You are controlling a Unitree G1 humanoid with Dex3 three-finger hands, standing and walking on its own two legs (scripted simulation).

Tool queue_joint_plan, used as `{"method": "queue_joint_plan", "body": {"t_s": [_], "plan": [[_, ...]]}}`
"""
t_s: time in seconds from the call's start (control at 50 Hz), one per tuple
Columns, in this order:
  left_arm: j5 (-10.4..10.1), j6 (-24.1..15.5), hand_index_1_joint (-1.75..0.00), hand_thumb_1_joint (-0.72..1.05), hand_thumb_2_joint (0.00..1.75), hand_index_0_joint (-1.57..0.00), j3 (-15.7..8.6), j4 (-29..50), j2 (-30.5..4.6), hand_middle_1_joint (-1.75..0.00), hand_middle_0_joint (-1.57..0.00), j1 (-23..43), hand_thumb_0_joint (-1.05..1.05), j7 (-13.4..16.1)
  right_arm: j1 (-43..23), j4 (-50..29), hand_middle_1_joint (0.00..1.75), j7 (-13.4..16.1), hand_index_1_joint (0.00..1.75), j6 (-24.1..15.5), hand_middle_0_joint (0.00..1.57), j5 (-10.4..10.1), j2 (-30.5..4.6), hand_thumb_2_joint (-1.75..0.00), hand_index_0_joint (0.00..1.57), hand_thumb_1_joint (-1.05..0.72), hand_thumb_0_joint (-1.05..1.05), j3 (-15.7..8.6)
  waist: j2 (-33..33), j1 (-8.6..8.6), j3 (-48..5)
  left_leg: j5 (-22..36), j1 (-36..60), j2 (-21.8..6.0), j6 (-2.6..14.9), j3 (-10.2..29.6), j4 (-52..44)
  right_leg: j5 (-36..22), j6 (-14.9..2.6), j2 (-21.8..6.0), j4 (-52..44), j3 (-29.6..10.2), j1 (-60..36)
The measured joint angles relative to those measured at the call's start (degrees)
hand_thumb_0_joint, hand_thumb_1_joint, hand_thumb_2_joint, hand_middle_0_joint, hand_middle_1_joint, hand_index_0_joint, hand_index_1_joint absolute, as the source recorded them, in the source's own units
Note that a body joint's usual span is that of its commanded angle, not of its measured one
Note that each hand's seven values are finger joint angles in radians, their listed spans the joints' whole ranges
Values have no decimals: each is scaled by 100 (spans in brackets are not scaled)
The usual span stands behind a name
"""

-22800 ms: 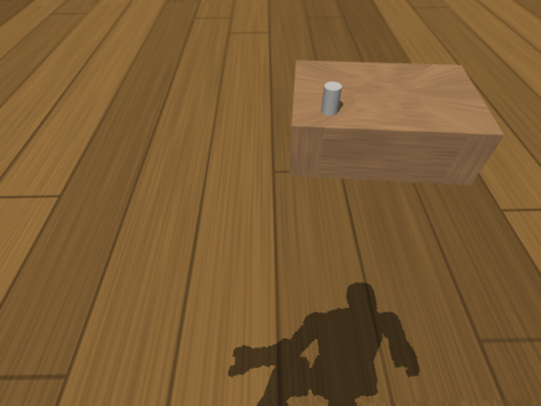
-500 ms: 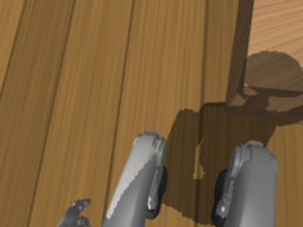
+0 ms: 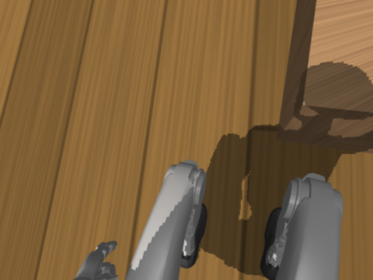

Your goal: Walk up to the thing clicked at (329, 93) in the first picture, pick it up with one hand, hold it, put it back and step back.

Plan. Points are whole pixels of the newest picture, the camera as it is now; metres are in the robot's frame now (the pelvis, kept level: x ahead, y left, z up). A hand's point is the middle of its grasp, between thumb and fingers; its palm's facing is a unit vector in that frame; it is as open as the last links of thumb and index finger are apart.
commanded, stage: withdraw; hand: right
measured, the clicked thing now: out of the picture +0.53 -0.34 +0.01
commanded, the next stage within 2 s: rise in 0.10 s
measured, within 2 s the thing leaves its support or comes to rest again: neither
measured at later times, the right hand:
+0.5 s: hand out of the picture +0.51 -0.44 +0.16, palm faces +0.51 +0.79 -0.34, open 16.9 cm
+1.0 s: hand out of the picture +0.34 -0.35 +0.23, palm faces +0.41 +0.84 -0.36, open 17.0 cm
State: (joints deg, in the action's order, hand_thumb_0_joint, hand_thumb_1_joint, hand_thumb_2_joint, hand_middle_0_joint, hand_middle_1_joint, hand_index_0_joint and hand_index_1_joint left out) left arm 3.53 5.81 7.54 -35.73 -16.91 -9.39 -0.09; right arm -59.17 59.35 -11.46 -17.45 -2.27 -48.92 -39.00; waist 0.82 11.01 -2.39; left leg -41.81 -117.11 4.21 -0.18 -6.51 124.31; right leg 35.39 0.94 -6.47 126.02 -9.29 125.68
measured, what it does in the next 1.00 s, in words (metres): rises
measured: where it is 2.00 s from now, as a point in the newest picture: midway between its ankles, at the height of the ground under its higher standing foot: (229, 250)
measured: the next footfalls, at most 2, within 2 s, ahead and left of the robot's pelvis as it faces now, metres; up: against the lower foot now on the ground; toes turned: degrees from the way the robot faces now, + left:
none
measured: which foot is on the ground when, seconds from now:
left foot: down 0.00-1.00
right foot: down 0.00-1.00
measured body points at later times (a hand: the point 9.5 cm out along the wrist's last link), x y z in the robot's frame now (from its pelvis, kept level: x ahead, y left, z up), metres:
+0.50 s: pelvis +0.02 -0.01 +0.14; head +0.24 -0.08 +0.53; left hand +0.08 +0.25 +0.03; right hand +0.48 -0.48 +0.18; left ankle +0.08 +0.11 -0.36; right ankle +0.09 -0.14 -0.36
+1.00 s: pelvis +0.07 -0.03 +0.32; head +0.15 -0.08 +0.76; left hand +0.21 +0.21 +0.21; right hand +0.31 -0.40 +0.25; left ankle +0.08 +0.11 -0.36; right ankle +0.09 -0.14 -0.36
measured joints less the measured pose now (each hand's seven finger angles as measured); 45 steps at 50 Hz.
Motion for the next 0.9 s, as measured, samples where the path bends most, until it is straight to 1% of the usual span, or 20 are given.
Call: {"method": "queue_joint_plan", "body": {"t_s": [0.08,0.12,0.14,0.2,0.24,0.28,0.32,0.36,0.4,0.44,0.52,0.58,0.62,0.66,0.72,0.78,0.86,0.9], "plan": [[-66,-24,-30,89,90,-19,-42,-81,33,-30,-21,11,0,49,-109,123,7,-108,7,167,12,-13,-343,-5,11,48,-2,-40,-41,-17,-28,19,265,6,7,5,-314,14,0,-19,-291,28,-274],[-108,-28,-30,89,90,-19,-32,-91,21,-30,-21,-20,0,69,-184,94,6,-166,6,287,11,-24,-461,-3,10,48,-2,-82,-60,-27,-56,37,421,4,10,12,-513,10,-2,-24,-479,50,-434],[-128,-31,-30,89,90,-19,-22,-91,18,-30,-21,-39,0,68,-249,121,6,-200,5,315,11,-27,-535,-3,10,48,-2,-63,-59,-24,-75,46,508,2,12,18,-616,7,-2,-27,-578,64,-524],[-171,-99,-30,89,90,-19,5,-104,-21,-30,-21,-96,0,50,-475,496,5,-337,5,334,10,-68,-802,-3,9,45,-2,135,-113,-2,-155,76,758,-1,12,-1,-926,0,-9,-26,-848,64,-754],[-194,-134,-30,89,89,-20,31,-55,-80,-30,-21,-157,0,27,-565,700,4,-413,4,360,9,-76,-888,-3,8,43,-2,225,-166,17,-210,97,885,-8,5,-13,-1108,-9,-22,-19,-998,62,-861],[-209,-68,-30,89,89,-20,-6,18,-95,-30,-21,-176,0,-44,-600,923,4,-298,4,471,9,339,-1018,-3,8,42,-2,394,-183,54,-219,128,1020,0,-10,11,-1279,-17,-38,-34,-1153,97,-1003],[-222,31,-30,89,90,-20,-77,100,-93,-31,-21,-215,0,-135,-587,1051,5,-90,4,698,8,646,-1008,-4,8,42,-1,525,-192,54,-223,169,1159,-1,-29,55,-1466,-40,-60,-43,-1338,156,-1158],[-249,133,-30,89,90,-20,-118,138,-75,-31,-21,-240,0,-215,-494,999,5,100,4,912,7,901,-893,-5,7,42,-1,566,-187,33,-236,223,1309,-6,-47,102,-1686,-77,-77,-51,-1558,220,-1327],[-279,234,-30,89,90,-20,-146,169,-37,-31,-21,-266,0,-288,-313,776,5,286,5,1093,7,1089,-742,-6,7,42,-1,524,-174,9,-254,281,1504,-7,-59,143,-1935,-115,-85,-60,-1805,279,-1541],[-308,311,-30,89,90,-20,-171,178,25,-31,-21,-289,0,-337,-88,543,6,487,5,1173,7,1171,-610,-7,7,43,-2,505,-161,-21,-268,337,1772,-5,-67,174,-2213,-147,-88,-71,-2072,327,-1825],[-345,360,-30,90,90,-20,-227,136,169,-30,-21,-323,0,-340,348,378,7,922,6,1203,7,1176,-427,-10,7,42,-2,546,-180,-99,-305,469,2452,2,-75,196,-2874,-221,-93,-84,-2677,383,-2508],[-357,347,-30,90,90,-20,-274,62,234,-30,-21,-373,0,-292,743,344,7,1164,7,1219,7,1108,-236,-11,7,42,-1,653,-223,-183,-390,576,3009,-14,-80,213,-3409,-295,-97,-71,-3169,429,-3056],[-381,324,-29,90,89,-20,-313,16,248,-30,-21,-415,0,-250,1064,344,7,1272,7,1251,7,1022,-61,-12,7,42,-1,815,-258,-249,-440,648,3403,-29,-89,225,-3766,-346,-103,-57,-3495,460,-3441],[-417,300,-29,90,89,-20,-362,-12,245,-30,-21,-458,0,-200,1425,286,7,1351,7,1311,7,923,189,-12,7,42,-1,1014,-293,-316,-470,723,3808,-53,-98,234,-4122,-406,-110,-32,-3825,489,-3834],[-494,261,-29,90,89,-20,-440,-27,235,-30,-21,-509,0,-115,2042,41,7,1434,7,1439,7,768,673,-12,7,43,-1,1331,-303,-419,-487,856,4422,-79,-110,259,-4664,-510,-124,-6,-4328,543,-4441],[-566,201,-29,90,89,-20,-509,-36,238,-30,-21,-540,0,-13,2708,-418,7,1522,7,1578,7,614,1249,-11,7,44,-1,1651,-267,-509,-465,1005,5071,-111,-118,281,-5220,-636,-130,27,-4852,593,-5084],[-633,74,-29,90,89,-20,-521,-54,269,-30,-21,-542,0,168,3514,-934,7,1711,6,1679,7,463,1918,-10,7,46,-1,2017,-174,-574,-417,1210,5974,-163,-117,309,-5959,-820,-127,84,-5566,661,-5987],[-637,2,-29,90,89,-20,-516,-64,282,-30,-21,-540,0,272,3819,-1063,7,1826,6,1682,7,396,2168,-10,7,46,-1,2182,-135,-613,-399,1303,6406,-191,-112,324,-6294,-906,-124,114,-5897,694,-6421]]}}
